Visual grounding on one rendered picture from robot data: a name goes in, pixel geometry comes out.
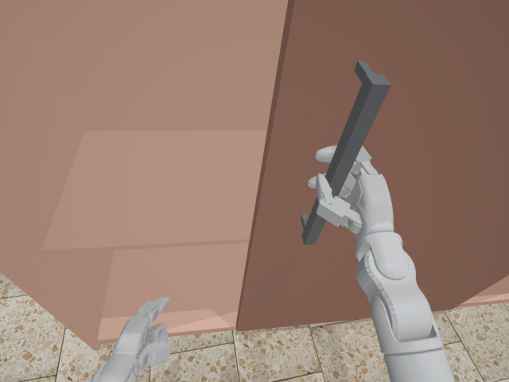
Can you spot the handle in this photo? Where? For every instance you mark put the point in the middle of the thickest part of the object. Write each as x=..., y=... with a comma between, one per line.
x=369, y=100

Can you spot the wardrobe door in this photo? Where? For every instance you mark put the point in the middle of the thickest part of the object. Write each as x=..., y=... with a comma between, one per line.
x=501, y=287
x=440, y=139

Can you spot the robot left hand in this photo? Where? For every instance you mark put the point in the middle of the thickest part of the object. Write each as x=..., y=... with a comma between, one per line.
x=138, y=340

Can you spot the right robot forearm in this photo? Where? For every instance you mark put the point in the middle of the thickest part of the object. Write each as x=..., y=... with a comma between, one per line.
x=404, y=323

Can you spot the left robot forearm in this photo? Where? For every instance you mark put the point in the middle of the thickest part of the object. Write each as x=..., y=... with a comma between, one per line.
x=120, y=367

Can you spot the robot right hand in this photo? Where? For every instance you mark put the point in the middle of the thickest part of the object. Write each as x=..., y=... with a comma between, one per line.
x=368, y=194

